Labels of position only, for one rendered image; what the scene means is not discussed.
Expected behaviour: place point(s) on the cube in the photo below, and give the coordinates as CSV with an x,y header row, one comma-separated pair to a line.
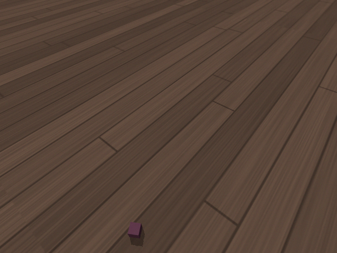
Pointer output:
x,y
135,230

